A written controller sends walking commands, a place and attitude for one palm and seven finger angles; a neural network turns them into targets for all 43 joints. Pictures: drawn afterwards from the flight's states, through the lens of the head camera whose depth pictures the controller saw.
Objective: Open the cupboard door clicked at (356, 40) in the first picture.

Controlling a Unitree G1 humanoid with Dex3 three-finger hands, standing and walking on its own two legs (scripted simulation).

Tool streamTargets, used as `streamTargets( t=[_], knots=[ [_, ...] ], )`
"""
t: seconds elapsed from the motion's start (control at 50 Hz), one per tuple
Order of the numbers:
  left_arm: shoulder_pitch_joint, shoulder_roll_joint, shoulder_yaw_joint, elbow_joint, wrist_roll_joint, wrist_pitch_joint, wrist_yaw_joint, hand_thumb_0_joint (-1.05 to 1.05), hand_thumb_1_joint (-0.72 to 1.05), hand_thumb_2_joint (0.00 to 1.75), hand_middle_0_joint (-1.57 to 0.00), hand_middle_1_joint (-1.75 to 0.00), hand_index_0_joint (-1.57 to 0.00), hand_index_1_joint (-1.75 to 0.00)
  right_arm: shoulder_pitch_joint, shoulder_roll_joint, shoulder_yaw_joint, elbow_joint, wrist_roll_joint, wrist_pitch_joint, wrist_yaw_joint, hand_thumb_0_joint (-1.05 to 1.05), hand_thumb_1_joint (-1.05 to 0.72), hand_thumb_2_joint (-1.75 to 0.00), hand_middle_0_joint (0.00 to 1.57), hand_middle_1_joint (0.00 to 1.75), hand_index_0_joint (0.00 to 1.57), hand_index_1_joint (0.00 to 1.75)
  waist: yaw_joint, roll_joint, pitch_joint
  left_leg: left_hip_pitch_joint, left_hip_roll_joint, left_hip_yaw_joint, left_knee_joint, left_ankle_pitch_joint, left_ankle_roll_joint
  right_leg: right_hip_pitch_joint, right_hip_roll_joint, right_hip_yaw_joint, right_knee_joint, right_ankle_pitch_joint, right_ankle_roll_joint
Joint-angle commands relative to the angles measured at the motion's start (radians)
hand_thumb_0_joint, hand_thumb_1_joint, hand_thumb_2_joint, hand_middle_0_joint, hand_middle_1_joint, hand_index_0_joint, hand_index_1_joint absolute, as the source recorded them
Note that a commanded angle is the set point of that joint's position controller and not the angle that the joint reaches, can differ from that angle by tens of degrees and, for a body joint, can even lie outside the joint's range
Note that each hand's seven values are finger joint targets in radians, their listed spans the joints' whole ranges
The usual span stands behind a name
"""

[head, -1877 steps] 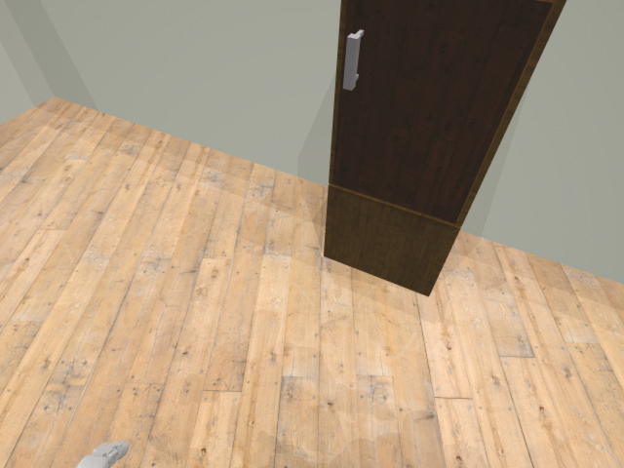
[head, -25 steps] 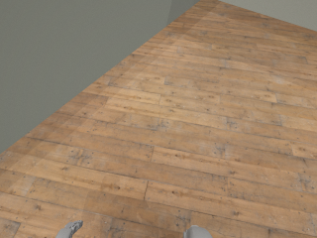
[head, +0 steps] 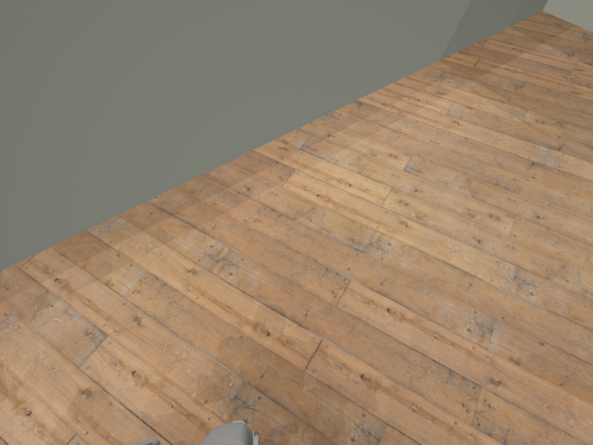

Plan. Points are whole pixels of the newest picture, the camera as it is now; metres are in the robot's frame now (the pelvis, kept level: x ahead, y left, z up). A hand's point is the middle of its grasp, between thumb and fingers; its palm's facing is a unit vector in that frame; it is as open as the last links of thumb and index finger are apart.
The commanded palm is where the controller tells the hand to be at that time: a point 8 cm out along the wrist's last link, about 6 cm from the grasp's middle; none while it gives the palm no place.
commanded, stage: turn to face it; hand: left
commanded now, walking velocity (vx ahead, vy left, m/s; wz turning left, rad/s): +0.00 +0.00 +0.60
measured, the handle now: out of the picture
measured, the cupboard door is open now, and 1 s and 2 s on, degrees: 39 39 39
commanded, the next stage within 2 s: none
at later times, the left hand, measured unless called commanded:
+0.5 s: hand out of the picture +0.09 +0.21 -0.15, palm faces +0.26 -0.92 -0.29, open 7.4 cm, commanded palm none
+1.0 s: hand out of the picture -0.07 +0.16 -0.18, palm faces +0.60 -0.76 -0.25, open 7.3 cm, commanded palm none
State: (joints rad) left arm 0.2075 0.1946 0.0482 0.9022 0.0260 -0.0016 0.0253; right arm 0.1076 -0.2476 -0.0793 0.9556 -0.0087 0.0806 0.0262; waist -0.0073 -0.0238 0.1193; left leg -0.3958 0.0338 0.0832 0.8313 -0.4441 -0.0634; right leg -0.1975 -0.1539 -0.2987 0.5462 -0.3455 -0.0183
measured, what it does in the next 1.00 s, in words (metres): steps on the spot, turning left: left foot, then right foot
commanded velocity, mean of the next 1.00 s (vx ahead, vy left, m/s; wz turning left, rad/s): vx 0.00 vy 0.00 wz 0.60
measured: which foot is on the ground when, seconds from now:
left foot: up 0.00-0.06, down 0.08-0.50, up 0.52-0.98, down 1.00-1.00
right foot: down 0.00-0.08, up 0.10-0.48, down 0.50-1.00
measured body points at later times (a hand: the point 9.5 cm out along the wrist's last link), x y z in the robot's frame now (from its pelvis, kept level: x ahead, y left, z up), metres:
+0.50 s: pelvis +0.03 -0.02 -0.01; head +0.08 -0.03 +0.43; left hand +0.07 +0.26 -0.13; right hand +0.14 -0.25 -0.17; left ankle +0.00 +0.13 -0.74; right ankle +0.05 -0.12 -0.74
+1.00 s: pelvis +0.03 -0.02 -0.01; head +0.07 +0.02 +0.43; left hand -0.10 +0.20 -0.16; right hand +0.29 -0.15 -0.14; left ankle -0.03 +0.06 -0.74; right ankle +0.06 -0.12 -0.74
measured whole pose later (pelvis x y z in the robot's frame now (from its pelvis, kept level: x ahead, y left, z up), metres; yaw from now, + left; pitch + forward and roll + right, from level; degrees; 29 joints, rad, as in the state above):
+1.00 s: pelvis +0.03 -0.02 -0.01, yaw +35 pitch +1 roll +1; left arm 0.29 0.23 0.07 0.93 0.02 0.01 0.02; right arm 0.06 -0.24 -0.07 0.92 -0.01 0.06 0.03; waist 0.02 -0.04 0.10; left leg -0.29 0.00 0.12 0.60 -0.31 -0.01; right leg -0.23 -0.19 -0.35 0.67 -0.41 0.01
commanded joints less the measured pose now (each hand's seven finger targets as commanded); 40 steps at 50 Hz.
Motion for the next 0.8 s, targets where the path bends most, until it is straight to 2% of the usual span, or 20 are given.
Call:
streamTargets(
  t=[0.0, 0.02, 0.04, 0.06, 0.08, 0.1, 0.12, 0.14, 0.2, 0.36, 0.4, 0.44, 0.46, 0.48, 0.5, 0.52, 0.54, 0.58, 0.64, 0.78],
  knots=[
    [0.038, 0.226, 0.066, -0.044, 0.002, -0.010, 0.003, 0.00, 0.90, 0.90, -0.20, -0.30, -0.20, -0.30, 0.024, -0.047, -0.005, -0.094, -0.003, -0.040, 0.005, 0.00, -0.90, -0.90, 0.20, 0.30, 0.20, 0.30, -0.001, -0.165, -0.165, 0.101, -0.025, 0.053, -0.224, 0.099, 0.024, 0.099, -0.240, 0.130, -0.016, 0.592, -0.047],
    [0.027, 0.224, 0.066, -0.048, -0.005, -0.007, -0.001, 0.00, 0.90, 0.90, -0.20, -0.30, -0.20, -0.30, 0.073, -0.073, -0.012, -0.083, -0.007, -0.044, 0.004, 0.00, -0.90, -0.90, 0.20, 0.30, 0.20, 0.30, -0.036, -0.113, -0.185, 0.223, -0.029, 0.048, -0.332, 0.208, 0.037, 0.023, -0.218, 0.092, 0.079, 0.533, -0.010],
    [0.015, 0.187, 0.059, -0.064, -0.011, -0.003, -0.007, 0.00, 0.90, 0.90, -0.20, -0.30, -0.20, -0.30, 0.145, -0.147, -0.031, -0.070, -0.011, -0.051, 0.001, 0.00, -0.90, -0.90, 0.20, 0.30, 0.20, 0.30, -0.079, 0.074, -0.238, 0.377, 0.086, -0.116, -0.408, 0.374, 0.088, -0.123, -0.143, 0.061, 0.274, 0.318, 0.042],
    [-0.034, 0.113, 0.037, -0.112, -0.020, 0.003, -0.013, 0.00, 0.90, 0.90, -0.20, -0.30, -0.20, -0.30, 0.212, -0.264, -0.059, -0.065, -0.018, -0.058, -0.010, 0.00, -0.90, -0.90, 0.20, 0.30, 0.20, 0.30, -0.119, 0.368, -0.246, 0.462, 0.366, -0.512, -0.460, 0.807, 0.248, -0.398, 0.015, 0.092, 0.519, -0.322, 0.113],
    [-0.083, 0.134, 0.034, -0.137, -0.008, 0.020, -0.004, 0.00, 0.90, 0.90, -0.20, -0.30, -0.20, -0.30, 0.240, -0.277, -0.054, -0.047, -0.013, -0.050, -0.020, 0.00, -0.90, -0.90, 0.20, 0.30, 0.20, 0.30, -0.115, 0.240, -0.259, 0.440, 0.421, -0.495, -0.445, 0.874, 0.317, -0.425, 0.014, 0.241, 0.607, -0.347, 0.093],
    [-0.081, 0.135, 0.037, -0.141, -0.007, 0.022, -0.006, 0.00, 0.90, 0.90, -0.20, -0.30, -0.20, -0.30, 0.198, -0.259, -0.047, -0.070, -0.016, -0.053, -0.028, 0.00, -0.90, -0.90, 0.20, 0.30, 0.20, 0.30, -0.086, 0.157, -0.212, 0.385, 0.390, -0.425, -0.455, 0.777, 0.312, -0.428, 0.000, 0.258, 0.628, -0.268, 0.088],
    [-0.078, 0.118, 0.044, -0.111, 0.000, 0.025, -0.006, 0.00, 0.90, 0.90, -0.20, -0.30, -0.20, -0.30, 0.154, -0.222, -0.038, -0.077, -0.017, -0.061, -0.039, 0.00, -0.90, -0.90, 0.20, 0.30, 0.20, 0.30, -0.068, 0.246, -0.215, 0.361, 0.302, -0.387, -0.450, 0.768, 0.263, -0.433, 0.011, 0.273, 0.640, -0.200, 0.098],
    [-0.059, 0.131, 0.045, -0.087, -0.002, 0.028, -0.009, 0.00, 0.90, 0.90, -0.20, -0.30, -0.20, -0.30, 0.095, -0.190, -0.028, -0.092, -0.016, -0.062, -0.044, 0.00, -0.90, -0.90, 0.20, 0.30, 0.20, 0.30, -0.040, 0.258, -0.193, 0.321, 0.255, -0.324, -0.453, 0.731, 0.231, -0.419, 0.013, 0.292, 0.659, -0.127, 0.105],
    [-0.010, 0.136, 0.048, -0.059, -0.003, 0.035, -0.016, 0.00, 0.90, 0.90, -0.20, -0.30, -0.20, -0.30, 0.059, -0.174, -0.016, -0.107, -0.012, -0.071, -0.045, 0.00, -0.90, -0.90, 0.20, 0.30, 0.20, 0.30, -0.003, 0.149, -0.164, 0.269, 0.194, -0.268, -0.479, 0.673, 0.208, -0.380, 0.039, 0.299, 0.639, -0.037, 0.114],
    [-0.066, 0.108, 0.035, -0.100, -0.013, 0.026, -0.011, 0.00, 0.90, 0.90, -0.20, -0.30, -0.20, -0.30, 0.081, -0.181, -0.029, -0.098, -0.020, -0.062, -0.036, 0.00, -0.90, -0.90, 0.20, 0.30, 0.20, 0.30, -0.018, 0.178, -0.152, 0.204, 0.170, -0.358, -0.449, 0.566, 0.226, -0.227, 0.104, 0.271, 0.276, -0.100, 0.109],
    [-0.019, 0.105, 0.035, -0.093, -0.016, 0.019, -0.009, 0.00, 0.90, 0.90, -0.20, -0.30, -0.20, -0.30, 0.052, -0.182, -0.033, -0.106, -0.018, -0.058, -0.036, 0.00, -0.90, -0.90, 0.20, 0.30, 0.20, 0.30, 0.002, 0.200, -0.168, 0.170, 0.154, -0.380, -0.409, 0.587, 0.213, -0.130, 0.135, 0.254, 0.148, -0.058, 0.101],
    [0.064, 0.131, 0.044, -0.075, -0.016, 0.004, -0.005, 0.00, 0.90, 0.90, -0.20, -0.30, -0.20, -0.30, 0.018, -0.161, -0.034, -0.116, -0.006, -0.055, -0.034, 0.00, -0.90, -0.90, 0.20, 0.30, 0.20, 0.30, 0.048, 0.163, -0.188, 0.054, 0.099, -0.364, -0.319, 0.499, 0.158, 0.072, 0.129, 0.259, -0.081, 0.124, 0.091],
    [0.106, 0.196, 0.060, -0.065, -0.004, -0.009, 0.004, 0.00, 0.90, 0.90, -0.20, -0.30, -0.20, -0.30, 0.036, -0.100, -0.029, -0.124, 0.004, -0.057, -0.030, 0.00, -0.90, -0.90, 0.20, 0.30, 0.20, 0.30, 0.066, -0.043, -0.216, -0.109, 0.002, -0.279, -0.166, 0.252, 0.092, 0.242, -0.047, 0.421, -0.219, 0.170, 0.049],
    [0.118, 0.285, 0.074, -0.067, 0.006, -0.011, 0.011, 0.00, 0.90, 0.90, -0.20, -0.30, -0.20, -0.30, 0.029, -0.052, -0.022, -0.147, 0.004, -0.060, -0.026, 0.00, -0.90, -0.90, 0.20, 0.30, 0.20, 0.30, 0.078, -0.324, -0.205, -0.235, -0.135, -0.104, 0.108, -0.176, 0.017, 0.253, -0.325, 0.688, -0.261, 0.353, -0.077],
    [0.102, 0.268, 0.060, -0.069, -0.002, -0.010, 0.014, 0.00, 0.90, 0.90, -0.20, -0.30, -0.20, -0.30, 0.020, -0.107, -0.030, -0.136, -0.003, -0.051, -0.023, 0.00, -0.90, -0.90, 0.20, 0.30, 0.20, 0.30, 0.069, -0.246, -0.180, -0.201, -0.071, -0.164, 0.315, -0.194, 0.030, 0.123, -0.358, 0.644, -0.247, 0.378, -0.140],
    [0.029, 0.198, 0.052, -0.077, -0.002, -0.019, 0.018, 0.00, 0.90, 0.90, -0.20, -0.30, -0.20, -0.30, 0.046, -0.114, -0.034, -0.107, -0.007, -0.042, -0.018, 0.00, -0.90, -0.90, 0.20, 0.30, 0.20, 0.30, 0.026, -0.272, -0.139, -0.208, -0.030, -0.193, 0.400, -0.124, 0.029, 0.059, -0.296, 0.584, -0.262, 0.334, -0.131],
    [-0.026, 0.171, 0.045, -0.094, -0.006, -0.010, 0.020, 0.00, 0.90, 0.90, -0.20, -0.30, -0.20, -0.30, 0.053, -0.098, -0.038, -0.091, -0.008, -0.031, -0.014, 0.00, -0.90, -0.90, 0.20, 0.30, 0.20, 0.30, 0.002, -0.204, -0.116, -0.198, -0.023, -0.163, 0.441, -0.051, 0.016, 0.043, -0.243, 0.514, -0.249, 0.335, -0.112],
    [-0.052, 0.140, 0.030, -0.102, -0.009, -0.015, 0.014, 0.00, 0.90, 0.90, -0.20, -0.30, -0.20, -0.30, 0.060, -0.060, -0.024, -0.071, -0.010, -0.022, -0.001, 0.00, -0.90, -0.90, 0.20, 0.30, 0.20, 0.30, -0.022, -0.150, -0.099, -0.192, -0.014, -0.125, 0.444, 0.042, -0.002, 0.029, -0.165, 0.335, -0.217, 0.435, -0.066],
    [0.005, 0.143, 0.033, -0.083, -0.006, -0.020, 0.014, 0.00, 0.90, 0.90, -0.20, -0.30, -0.20, -0.30, 0.034, -0.045, -0.020, -0.065, -0.006, -0.018, 0.004, 0.00, -0.90, -0.90, 0.20, 0.30, 0.20, 0.30, 0.000, -0.156, -0.119, -0.192, -0.015, -0.089, 0.344, 0.070, -0.017, 0.118, -0.151, 0.260, -0.205, 0.518, -0.049],
    [0.110, 0.173, 0.048, -0.044, -0.001, -0.020, 0.015, 0.00, 0.90, 0.90, -0.20, -0.30, -0.20, -0.30, -0.055, -0.030, -0.002, -0.084, -0.005, -0.024, 0.004, 0.00, -0.90, -0.90, 0.20, 0.30, 0.20, 0.30, 0.049, -0.155, -0.156, -0.164, -0.005, -0.027, 0.102, -0.001, -0.014, 0.263, -0.215, 0.202, -0.140, 0.723, -0.082]
  ],
)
